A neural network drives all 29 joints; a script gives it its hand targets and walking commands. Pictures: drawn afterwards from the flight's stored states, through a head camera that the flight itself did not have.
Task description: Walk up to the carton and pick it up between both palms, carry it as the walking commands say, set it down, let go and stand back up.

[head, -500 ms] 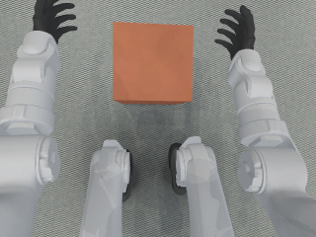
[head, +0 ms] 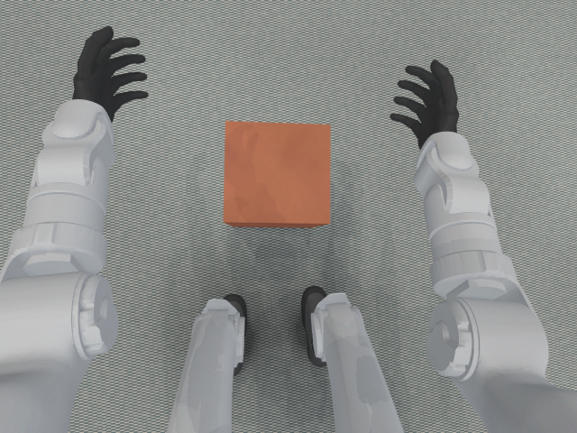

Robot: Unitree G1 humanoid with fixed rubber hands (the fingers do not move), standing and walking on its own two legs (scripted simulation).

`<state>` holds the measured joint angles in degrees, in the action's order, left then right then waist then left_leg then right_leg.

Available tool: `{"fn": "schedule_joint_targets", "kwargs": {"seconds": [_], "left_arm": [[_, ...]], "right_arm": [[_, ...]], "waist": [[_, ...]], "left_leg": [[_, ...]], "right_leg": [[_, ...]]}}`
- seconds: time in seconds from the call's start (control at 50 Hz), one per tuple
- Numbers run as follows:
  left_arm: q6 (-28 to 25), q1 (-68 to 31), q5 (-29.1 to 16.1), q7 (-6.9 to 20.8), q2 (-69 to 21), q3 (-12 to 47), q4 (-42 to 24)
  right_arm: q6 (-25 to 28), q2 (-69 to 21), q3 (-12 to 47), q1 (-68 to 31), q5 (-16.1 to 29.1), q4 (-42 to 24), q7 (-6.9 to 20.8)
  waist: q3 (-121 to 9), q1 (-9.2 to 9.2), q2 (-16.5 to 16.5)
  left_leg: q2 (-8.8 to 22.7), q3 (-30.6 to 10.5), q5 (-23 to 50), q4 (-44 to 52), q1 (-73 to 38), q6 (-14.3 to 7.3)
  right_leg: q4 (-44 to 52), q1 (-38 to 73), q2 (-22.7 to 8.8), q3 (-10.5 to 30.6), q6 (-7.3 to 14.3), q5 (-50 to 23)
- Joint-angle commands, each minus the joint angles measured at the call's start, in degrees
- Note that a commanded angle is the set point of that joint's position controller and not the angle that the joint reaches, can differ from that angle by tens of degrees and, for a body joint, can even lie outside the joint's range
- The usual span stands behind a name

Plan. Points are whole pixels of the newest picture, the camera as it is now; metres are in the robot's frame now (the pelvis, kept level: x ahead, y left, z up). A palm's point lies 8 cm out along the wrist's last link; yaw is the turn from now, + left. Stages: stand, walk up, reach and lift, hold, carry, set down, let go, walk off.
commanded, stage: set down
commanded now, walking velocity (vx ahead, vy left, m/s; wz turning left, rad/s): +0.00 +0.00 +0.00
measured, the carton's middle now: (275, 182) +0.49 -0.01 -0.49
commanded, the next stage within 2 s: let go in 0.20 s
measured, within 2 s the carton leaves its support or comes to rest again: neither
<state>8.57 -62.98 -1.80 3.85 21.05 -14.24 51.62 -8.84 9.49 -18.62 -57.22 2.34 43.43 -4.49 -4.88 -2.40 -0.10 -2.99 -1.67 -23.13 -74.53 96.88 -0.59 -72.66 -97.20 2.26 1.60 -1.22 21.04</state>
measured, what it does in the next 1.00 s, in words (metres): rises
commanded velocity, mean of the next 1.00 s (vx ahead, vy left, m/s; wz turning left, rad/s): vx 0.00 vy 0.00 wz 0.00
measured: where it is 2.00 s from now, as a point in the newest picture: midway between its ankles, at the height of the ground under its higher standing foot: (275, 344)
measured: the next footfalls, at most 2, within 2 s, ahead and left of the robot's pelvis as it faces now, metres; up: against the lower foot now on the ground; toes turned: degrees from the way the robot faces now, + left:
none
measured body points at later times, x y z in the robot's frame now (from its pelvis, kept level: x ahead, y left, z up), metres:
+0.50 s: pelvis +0.04 +0.00 +0.08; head +0.31 +0.01 +0.43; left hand +0.47 +0.22 -0.05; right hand +0.45 -0.20 -0.05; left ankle +0.07 +0.11 -0.58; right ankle +0.08 -0.12 -0.58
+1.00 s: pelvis +0.10 -0.01 +0.16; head +0.17 +0.00 +0.60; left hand +0.30 +0.23 +0.07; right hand +0.29 -0.24 +0.08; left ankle +0.07 +0.11 -0.58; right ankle +0.08 -0.12 -0.58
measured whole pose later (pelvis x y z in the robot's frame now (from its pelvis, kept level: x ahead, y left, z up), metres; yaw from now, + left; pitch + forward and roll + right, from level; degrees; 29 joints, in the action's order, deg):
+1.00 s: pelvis +0.10 -0.01 +0.16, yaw +1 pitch +9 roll +0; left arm 0.7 6.8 0.5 2.3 11.9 -4.9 28.0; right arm -0.5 11.6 -3.3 9.2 1.1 27.2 3.3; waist -0.4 -1.2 0.7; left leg -1.5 -3.4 -15.7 -28.2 21.8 -0.3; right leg -27.2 -22.4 2.1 2.2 0.6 14.1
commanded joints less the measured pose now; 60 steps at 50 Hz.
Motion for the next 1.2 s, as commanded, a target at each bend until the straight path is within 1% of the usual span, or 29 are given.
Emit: {"fn": "schedule_joint_targets", "kwargs": {"seconds": [0.0,0.08,0.14,0.2,0.24,0.28,0.34,0.38,0.4,0.44,0.46,0.5,0.56,0.6,0.72,0.76,0.82,0.92,0.98,1.04,1.1,1.18], "left_arm": [[-1.59,-12.18,0.81,0.41,6.63,-1.47,-5.99],[-2.16,-11.08,1.82,0.80,5.78,-2.27,-6.32],[-3.11,-10.32,3.41,1.37,3.62,-3.11,-3.32],[-3.68,-8.29,5.42,1.49,2.32,-4.26,-1.57],[-3.85,-6.33,6.80,1.24,1.96,-5.11,-1.20],[-3.99,-4.26,7.80,0.79,1.91,-5.83,-2.04],[-3.91,1.29,8.70,-0.89,0.98,-5.52,-6.42],[-3.63,5.95,9.22,-2.42,-0.04,-4.65,-11.86],[-3.41,8.70,9.34,-3.04,-0.49,-4.07,-15.11],[-3.08,14.76,8.63,-3.42,-1.17,-2.52,-20.55],[-2.98,17.25,7.91,-3.34,-1.34,-1.84,-22.78],[-3.17,22.70,6.29,-2.77,-1.41,-0.55,-25.67],[-4.23,30.71,4.23,-1.79,-2.49,1.83,-26.01],[-5.33,36.49,3.88,-1.43,-3.31,3.11,-25.68],[-7.62,48.23,4.26,-1.57,-4.80,5.38,-23.36],[-8.06,52.64,4.40,-1.83,-4.95,5.87,-23.38],[-8.71,59.15,3.99,-2.11,-4.73,6.48,-25.00],[-9.21,66.55,2.26,-1.76,-4.01,7.79,-28.74],[-8.66,70.76,1.86,-1.32,-4.41,8.80,-30.39],[-7.51,73.44,1.74,-0.73,-4.08,9.49,-31.71],[-6.00,73.77,1.55,-0.23,-3.73,10.36,-32.45],[-3.69,72.90,1.69,0.31,-3.51,10.94,-32.49]], "right_arm": [[1.58,5.13,-0.99,-9.77,-1.00,-6.36,0.34],[2.13,4.26,-1.60,-8.10,-2.02,-6.79,0.83],[3.01,2.64,-2.82,-7.59,-4.06,-3.92,1.39],[3.74,1.53,-3.58,-6.28,-5.66,-2.58,1.87],[4.09,1.23,-3.86,-4.52,-6.47,-2.07,2.02],[4.45,1.39,-3.89,-2.22,-6.94,-2.75,2.14],[4.80,2.71,-2.48,3.52,-7.80,-6.35,2.94],[4.65,4.11,-1.01,7.76,-8.29,-10.41,3.92],[4.44,4.71,0.11,10.17,-8.45,-12.59,4.43],[3.88,5.11,2.77,16.06,-8.07,-16.54,5.00],[3.65,5.20,3.81,18.45,-7.77,-18.15,5.21],[3.46,4.90,5.84,23.30,-6.84,-20.83,5.70],[3.87,4.21,7.83,29.90,-5.34,-21.13,6.32],[4.90,4.13,8.54,35.01,-4.58,-20.20,6.59],[7.84,5.33,10.04,47.02,-3.23,-17.06,7.39],[8.52,5.74,10.86,51.38,-2.81,-16.93,7.59],[9.25,6.10,12.32,57.63,-2.14,-18.12,7.73],[9.50,7.06,13.88,64.32,-1.10,-21.04,7.56],[9.06,7.66,14.31,67.83,-0.94,-22.57,7.74],[7.94,7.87,14.93,69.51,-1.14,-23.33,8.05],[6.41,7.69,15.41,69.02,-1.71,-23.76,8.36],[3.97,7.97,15.13,68.26,-2.70,-24.28,8.56]], "waist": [[-54.92,0.08,-3.46],[-54.22,0.07,-3.58],[-46.98,-0.30,-3.22],[-44.91,0.01,-2.74],[-45.40,0.24,-2.67],[-47.96,0.29,-2.94],[-55.99,0.41,-4.71],[-61.25,0.49,-5.74],[-63.23,0.44,-6.00],[-63.92,0.53,-5.10],[-62.65,0.57,-4.35],[-58.77,0.79,-2.34],[-49.83,0.63,0.08],[-43.76,0.75,0.38],[-25.11,1.20,0.00],[-20.79,1.32,-0.35],[-16.95,1.51,-0.67],[-11.05,1.50,-1.04],[-7.49,1.46,-1.39],[-3.04,1.89,-0.99],[2.21,2.48,-0.29],[7.29,2.38,0.84]], "left_leg": [[-0.63,1.55,18.93,10.98,-36.72,1.33],[-0.38,1.09,21.47,15.93,-41.73,1.29],[-0.17,0.70,19.41,18.70,-40.18,1.40],[-0.12,0.65,19.83,20.16,-39.63,1.55],[-0.16,0.68,21.75,20.49,-40.40,1.69],[-0.26,0.70,25.28,20.49,-42.87,1.86],[-0.01,0.04,34.25,20.16,-52.03,2.39],[0.34,-0.77,40.52,20.01,-59.73,2.54],[0.46,-1.20,42.88,20.26,-63.19,2.48],[0.46,-1.65,44.85,21.38,-66.61,2.20],[0.40,-1.61,44.11,22.30,-66.34,2.00],[0.03,-0.96,39.96,24.79,-63.32,1.64],[-0.41,-0.01,30.80,29.72,-57.46,1.25],[-0.41,0.00,27.52,32.58,-58.32,1.20],[0.47,-0.43,20.28,39.43,-65.29,1.76],[0.67,-0.44,19.53,41.36,-68.06,1.80],[0.79,-0.29,21.58,43.95,-72.95,1.68],[1.06,-0.29,25.40,48.41,-79.91,1.46],[1.07,-0.24,26.65,50.77,-84.26,1.52],[1.02,0.18,24.96,52.86,-86.43,1.18],[1.15,0.57,20.19,54.50,-87.37,1.10],[1.61,1.06,15.12,54.71,-88.18,1.19]], "right_leg": [[8.78,32.17,1.52,-3.77,-1.99,-17.26],[13.78,36.29,1.30,-3.31,-2.05,-19.59],[16.51,34.62,1.00,-3.46,-2.10,-17.65],[17.78,35.08,0.91,-3.95,-2.25,-18.16],[18.13,35.92,0.89,-4.14,-2.32,-19.67],[18.40,37.68,1.03,-4.14,-2.27,-22.36],[18.46,40.97,1.57,-4.13,-1.86,-26.78],[18.73,41.99,2.08,-4.04,-1.40,-28.48],[19.18,42.79,2.34,-3.83,-1.18,-29.14],[20.72,45.96,2.40,-3.01,-0.96,-30.71],[21.62,48.18,2.23,-2.51,-0.83,-31.23],[23.53,55.03,1.62,-1.34,-0.60,-32.50],[26.83,65.32,0.50,0.16,-0.35,-32.57],[29.33,68.03,0.11,0.43,-0.25,-30.88],[37.18,70.23,-0.45,-0.23,-0.42,-22.60],[39.09,72.62,-0.46,-0.40,-0.25,-21.87],[41.62,77.98,-0.33,-0.31,0.08,-24.25],[45.67,86.21,-0.39,0.09,0.41,-28.45],[48.10,89.56,-0.27,0.10,0.36,-28.78],[50.11,91.69,-0.13,-0.02,0.18,-26.08],[51.44,92.24,-0.07,-0.30,0.20,-20.04],[51.74,92.37,0.03,-0.89,0.34,-13.60]]}}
